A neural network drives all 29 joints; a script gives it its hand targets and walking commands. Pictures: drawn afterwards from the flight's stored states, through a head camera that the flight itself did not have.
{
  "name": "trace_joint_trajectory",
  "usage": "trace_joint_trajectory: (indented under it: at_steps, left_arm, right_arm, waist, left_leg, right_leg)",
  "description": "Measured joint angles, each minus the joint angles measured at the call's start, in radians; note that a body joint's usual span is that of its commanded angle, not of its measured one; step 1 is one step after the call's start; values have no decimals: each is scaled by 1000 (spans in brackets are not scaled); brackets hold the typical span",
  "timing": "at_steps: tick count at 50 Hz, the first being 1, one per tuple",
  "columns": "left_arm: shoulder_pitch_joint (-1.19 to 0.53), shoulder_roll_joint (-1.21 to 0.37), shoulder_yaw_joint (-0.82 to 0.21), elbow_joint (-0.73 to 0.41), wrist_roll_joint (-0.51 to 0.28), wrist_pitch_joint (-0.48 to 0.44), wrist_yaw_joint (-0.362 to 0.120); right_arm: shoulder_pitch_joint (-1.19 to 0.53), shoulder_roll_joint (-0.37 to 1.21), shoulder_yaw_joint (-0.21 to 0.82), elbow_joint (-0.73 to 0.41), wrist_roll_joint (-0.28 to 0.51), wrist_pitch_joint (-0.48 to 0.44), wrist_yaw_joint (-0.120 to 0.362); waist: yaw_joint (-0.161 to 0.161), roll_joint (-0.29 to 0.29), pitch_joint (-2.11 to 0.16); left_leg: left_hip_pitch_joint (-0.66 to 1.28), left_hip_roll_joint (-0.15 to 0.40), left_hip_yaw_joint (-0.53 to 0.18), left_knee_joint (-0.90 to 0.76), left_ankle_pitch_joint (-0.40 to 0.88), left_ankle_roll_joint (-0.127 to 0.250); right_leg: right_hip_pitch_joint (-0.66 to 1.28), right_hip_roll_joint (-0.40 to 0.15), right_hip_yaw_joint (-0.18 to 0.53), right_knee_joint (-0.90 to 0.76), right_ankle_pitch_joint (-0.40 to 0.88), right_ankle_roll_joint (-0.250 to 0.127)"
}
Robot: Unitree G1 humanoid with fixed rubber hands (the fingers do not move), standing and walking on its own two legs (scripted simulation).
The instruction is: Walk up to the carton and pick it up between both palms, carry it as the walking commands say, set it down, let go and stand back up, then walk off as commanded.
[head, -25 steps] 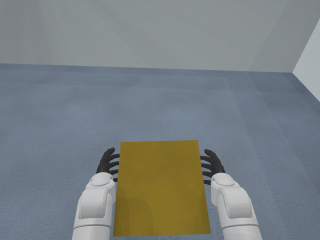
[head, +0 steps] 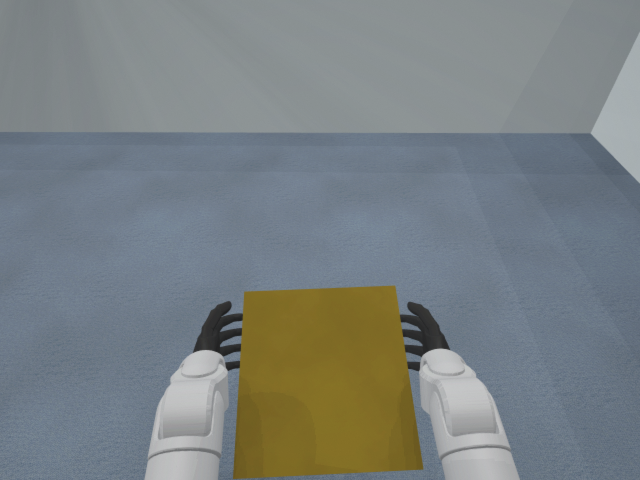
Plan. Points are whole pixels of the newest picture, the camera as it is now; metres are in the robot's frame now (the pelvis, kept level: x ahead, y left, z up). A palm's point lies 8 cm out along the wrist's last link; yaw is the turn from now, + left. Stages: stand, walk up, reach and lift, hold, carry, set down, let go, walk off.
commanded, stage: hold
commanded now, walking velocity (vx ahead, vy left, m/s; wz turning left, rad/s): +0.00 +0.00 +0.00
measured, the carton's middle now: (323, 388) +0.29 +0.02 -0.07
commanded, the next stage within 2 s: set down in 0.60 s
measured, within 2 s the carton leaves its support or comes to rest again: neither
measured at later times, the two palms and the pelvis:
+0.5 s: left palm (198, 344) +0.28 +0.17 +0.07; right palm (428, 344) +0.28 -0.12 +0.06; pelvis -0.02 +0.02 +0.00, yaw +1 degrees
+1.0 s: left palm (221, 356) +0.29 +0.15 +0.02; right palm (438, 360) +0.29 -0.14 +0.02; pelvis -0.01 +0.01 +0.00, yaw +0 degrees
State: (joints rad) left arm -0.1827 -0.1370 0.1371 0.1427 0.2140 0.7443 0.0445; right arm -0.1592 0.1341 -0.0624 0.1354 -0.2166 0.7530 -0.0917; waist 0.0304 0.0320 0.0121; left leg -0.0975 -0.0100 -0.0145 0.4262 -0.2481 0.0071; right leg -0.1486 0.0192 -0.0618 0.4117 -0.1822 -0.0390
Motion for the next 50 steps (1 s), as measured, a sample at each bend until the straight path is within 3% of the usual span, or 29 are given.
trace_joint_trajectory:
  at_steps: [6,10,18,23,28,35,40,43,50]
  left_arm:
    - [-82,-16,54,81,47,-12,-17]
    - [-121,-26,90,133,75,-12,-32]
    - [-183,-46,147,223,105,-24,-12]
    - [-231,-63,199,280,131,-53,-7]
    - [-215,-57,163,258,124,-70,12]
    - [-235,-65,188,308,134,-61,-29]
    - [-238,-67,193,326,151,-92,-11]
    - [-216,-58,184,327,146,-124,-23]
    - [-191,-48,173,335,126,-191,-29]
  right_arm:
    - [-61,10,-36,50,-18,11,-1]
    - [-115,21,-86,110,-39,20,13]
    - [-176,38,-165,190,-81,9,46]
    - [-213,50,-216,217,-115,-7,66]
    - [-198,45,-195,187,-105,-20,64]
    - [-204,47,-231,202,-155,-1,82]
    - [-193,44,-238,240,-144,-62,93]
    - [-183,40,-226,245,-129,-88,84]
    - [-168,36,-220,269,-119,-170,76]
  waist:
    - [2,-1,0]
    - [-17,-4,0]
    - [-13,-4,11]
    - [-20,3,18]
    - [-26,12,7]
    - [-51,10,22]
    - [-40,-8,25]
    - [-49,-10,24]
    - [-32,-18,27]
  left_leg:
    - [44,-5,-8,-6,4,4]
    - [67,-11,-19,-7,8,10]
    - [84,-19,-15,-1,13,20]
    - [78,-30,-24,4,17,27]
    - [73,-35,-31,-20,32,28]
    - [90,-41,-37,-29,32,30]
    - [60,-34,-21,-1,12,24]
    - [36,-33,-29,8,9,21]
    - [-41,-34,-34,35,7,16]
  right_leg:
    - [47,3,14,-13,6,7]
    - [78,2,15,-28,15,11]
    - [98,1,36,-33,28,20]
    - [97,-2,43,-31,30,27]
    - [93,-4,49,-52,41,29]
    - [104,-4,56,-47,31,27]
    - [59,8,79,1,9,23]
    - [39,10,77,5,7,21]
    - [-40,14,80,35,4,17]
